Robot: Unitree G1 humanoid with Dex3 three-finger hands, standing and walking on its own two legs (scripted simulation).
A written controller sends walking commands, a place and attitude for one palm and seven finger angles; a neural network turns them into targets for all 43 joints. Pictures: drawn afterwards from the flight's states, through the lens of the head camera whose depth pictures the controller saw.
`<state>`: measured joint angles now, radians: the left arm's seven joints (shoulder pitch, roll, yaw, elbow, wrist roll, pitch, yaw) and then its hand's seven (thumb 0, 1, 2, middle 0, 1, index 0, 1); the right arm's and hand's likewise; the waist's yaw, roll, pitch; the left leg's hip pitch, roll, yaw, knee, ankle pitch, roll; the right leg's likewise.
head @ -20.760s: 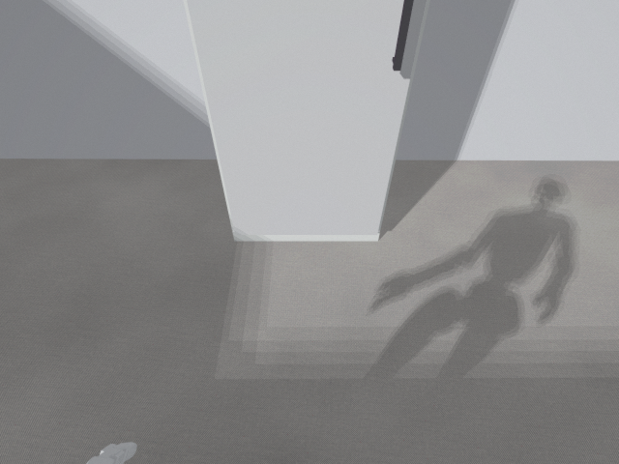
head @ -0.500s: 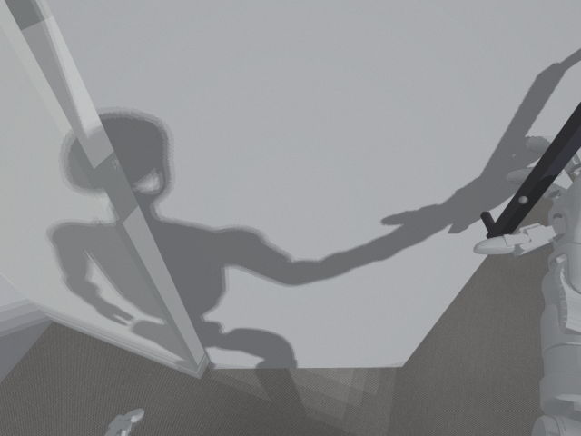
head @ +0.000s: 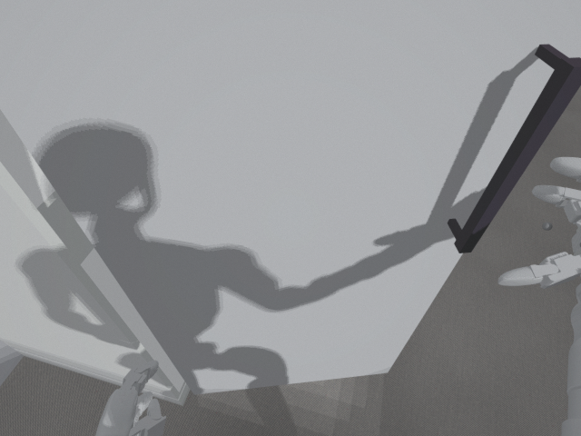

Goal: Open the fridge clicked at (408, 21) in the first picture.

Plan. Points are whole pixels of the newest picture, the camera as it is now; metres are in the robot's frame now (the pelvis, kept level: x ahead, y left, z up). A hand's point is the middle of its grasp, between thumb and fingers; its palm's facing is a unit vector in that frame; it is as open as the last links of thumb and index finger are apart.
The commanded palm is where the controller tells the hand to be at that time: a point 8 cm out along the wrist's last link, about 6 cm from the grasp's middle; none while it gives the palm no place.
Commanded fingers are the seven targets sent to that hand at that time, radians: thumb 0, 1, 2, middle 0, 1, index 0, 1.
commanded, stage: slip the hand off the handle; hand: right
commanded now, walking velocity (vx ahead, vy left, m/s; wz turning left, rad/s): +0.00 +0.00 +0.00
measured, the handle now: (497, 167) +0.40 -0.24 +0.20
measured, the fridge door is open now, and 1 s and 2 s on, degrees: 69 69 69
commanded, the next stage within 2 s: draw the hand back to the body in 0.86 s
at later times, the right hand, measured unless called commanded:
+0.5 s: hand (568, 261) +0.28 -0.30 +0.16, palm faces +0.32 +0.94 -0.15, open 14.7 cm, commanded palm +0.24 -0.33 +0.17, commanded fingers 0.00 0.55 -0.20 0.25 1.15 0.25 1.15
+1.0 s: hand out of the picture +0.21 -0.29 +0.16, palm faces +0.35 +0.92 -0.17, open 14.7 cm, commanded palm +0.18 -0.32 +0.17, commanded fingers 0.00 0.55 -0.20 0.25 1.15 0.25 1.15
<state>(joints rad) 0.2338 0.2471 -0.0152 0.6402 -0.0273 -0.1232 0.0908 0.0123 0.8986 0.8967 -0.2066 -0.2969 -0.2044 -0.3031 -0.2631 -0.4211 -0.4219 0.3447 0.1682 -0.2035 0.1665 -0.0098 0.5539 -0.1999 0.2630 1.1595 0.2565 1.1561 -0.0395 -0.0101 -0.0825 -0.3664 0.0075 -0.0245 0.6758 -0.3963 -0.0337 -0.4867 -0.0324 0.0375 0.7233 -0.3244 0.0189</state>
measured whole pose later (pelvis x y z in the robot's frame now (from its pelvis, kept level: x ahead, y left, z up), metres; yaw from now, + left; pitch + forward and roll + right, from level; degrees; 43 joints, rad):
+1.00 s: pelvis -0.02 +0.02 +0.00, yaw -1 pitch +1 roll +1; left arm 0.22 0.25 -0.05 0.64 -0.03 -0.22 0.13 0.01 0.90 0.90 -0.21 -0.30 -0.21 -0.30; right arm 0.09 -0.41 -0.48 0.05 0.29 -0.20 0.25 -0.01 0.55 -0.20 0.26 1.16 0.26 1.16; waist -0.08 -0.03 -0.07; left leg -0.31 0.00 0.01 0.69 -0.39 -0.01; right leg -0.44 -0.04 0.07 0.72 -0.30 0.04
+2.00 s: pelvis +0.00 +0.00 +0.02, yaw +0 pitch -4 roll +0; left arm 0.21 0.22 -0.05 0.68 0.01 -0.19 0.11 0.02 0.90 0.90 -0.21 -0.30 -0.21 -0.30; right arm 0.37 -0.36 -0.35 -0.31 0.08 -0.07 -0.10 0.00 -0.26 -0.59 0.23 0.68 0.23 0.68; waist -0.08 -0.03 0.00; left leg -0.11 0.04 -0.03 0.51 -0.34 -0.04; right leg -0.22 -0.01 0.02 0.55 -0.26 0.01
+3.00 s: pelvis -0.02 -0.01 +0.02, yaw +0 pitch +0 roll +1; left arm 0.15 0.23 0.00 0.56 0.01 -0.02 0.08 0.01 0.90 0.90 -0.21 -0.30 -0.20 -0.30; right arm 0.55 -0.42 -0.39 -0.49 0.06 -0.15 -0.09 0.02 -0.89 -0.90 0.21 0.31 0.21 0.31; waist -0.02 -0.01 0.06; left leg -0.18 0.03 -0.04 0.42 -0.23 -0.06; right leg -0.29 -0.02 0.01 0.46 -0.17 0.00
